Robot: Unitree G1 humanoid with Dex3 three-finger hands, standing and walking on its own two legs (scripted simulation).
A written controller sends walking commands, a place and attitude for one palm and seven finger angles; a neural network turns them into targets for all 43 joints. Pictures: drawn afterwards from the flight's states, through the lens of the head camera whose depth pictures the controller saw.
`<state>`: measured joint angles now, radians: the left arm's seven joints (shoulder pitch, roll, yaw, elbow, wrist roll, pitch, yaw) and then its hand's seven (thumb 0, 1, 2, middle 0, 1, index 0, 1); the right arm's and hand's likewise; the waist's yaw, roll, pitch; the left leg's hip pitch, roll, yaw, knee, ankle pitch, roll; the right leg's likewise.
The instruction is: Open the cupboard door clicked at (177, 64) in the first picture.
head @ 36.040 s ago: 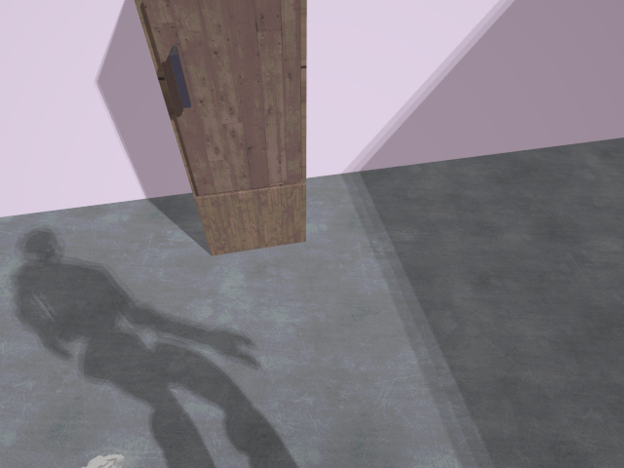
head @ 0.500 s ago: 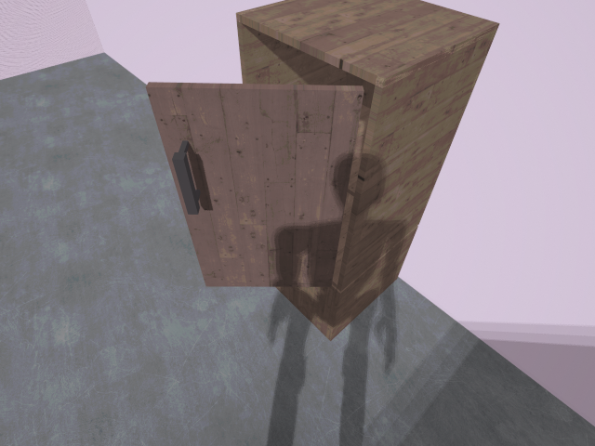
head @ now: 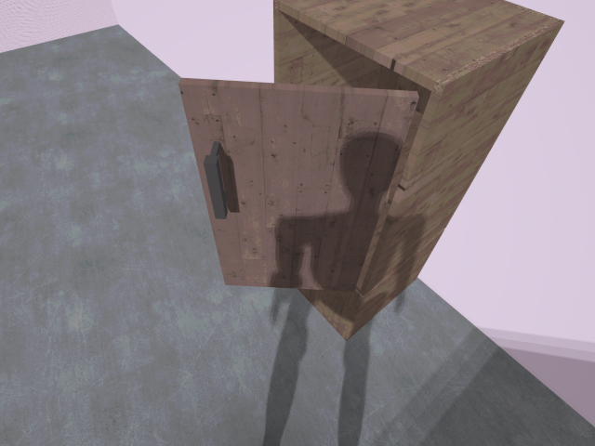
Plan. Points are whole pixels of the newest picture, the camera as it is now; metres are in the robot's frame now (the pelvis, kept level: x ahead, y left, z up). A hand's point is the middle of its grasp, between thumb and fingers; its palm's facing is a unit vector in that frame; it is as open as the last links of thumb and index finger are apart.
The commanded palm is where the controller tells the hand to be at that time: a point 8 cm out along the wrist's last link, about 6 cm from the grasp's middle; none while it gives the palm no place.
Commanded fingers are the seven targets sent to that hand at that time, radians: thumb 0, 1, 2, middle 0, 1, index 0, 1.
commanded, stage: come to a stop and stand still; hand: left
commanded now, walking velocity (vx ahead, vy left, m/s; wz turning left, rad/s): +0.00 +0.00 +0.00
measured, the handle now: (218, 181) +0.53 +0.18 +0.02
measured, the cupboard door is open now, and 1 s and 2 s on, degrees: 48 48 48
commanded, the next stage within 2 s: look again from close up in 1.38 s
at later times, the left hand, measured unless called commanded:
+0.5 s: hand out of the picture +0.04 +0.19 -0.17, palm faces +0.00 -0.98 -0.22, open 7.4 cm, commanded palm none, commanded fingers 0.00 0.90 0.90 -0.20 -0.30 -0.20 -0.30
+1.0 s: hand out of the picture +0.03 +0.19 -0.17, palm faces -0.01 -0.99 -0.17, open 7.4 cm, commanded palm none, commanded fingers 0.00 0.90 0.90 -0.20 -0.30 -0.20 -0.30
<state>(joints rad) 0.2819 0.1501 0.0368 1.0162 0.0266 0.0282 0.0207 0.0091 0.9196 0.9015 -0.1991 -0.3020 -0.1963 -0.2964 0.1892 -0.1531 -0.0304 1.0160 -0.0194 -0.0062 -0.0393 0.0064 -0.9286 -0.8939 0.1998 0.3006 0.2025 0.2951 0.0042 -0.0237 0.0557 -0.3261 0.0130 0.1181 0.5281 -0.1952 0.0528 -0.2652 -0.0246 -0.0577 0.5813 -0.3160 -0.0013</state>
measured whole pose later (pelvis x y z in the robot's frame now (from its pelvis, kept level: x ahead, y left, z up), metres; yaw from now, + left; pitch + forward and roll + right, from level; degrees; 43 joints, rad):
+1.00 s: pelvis +0.03 +0.02 +0.01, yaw -1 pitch +0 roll -1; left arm 0.29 0.18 -0.02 1.07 0.02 -0.01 0.03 0.00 0.91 0.90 -0.20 -0.30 -0.20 -0.30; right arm 0.20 -0.17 0.01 1.09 -0.01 -0.02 -0.01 0.00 -0.91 -0.89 0.20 0.30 0.20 0.29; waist 0.00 -0.03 0.03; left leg -0.24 -0.02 0.13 0.46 -0.22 0.07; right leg -0.16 -0.04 -0.03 0.45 -0.28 0.03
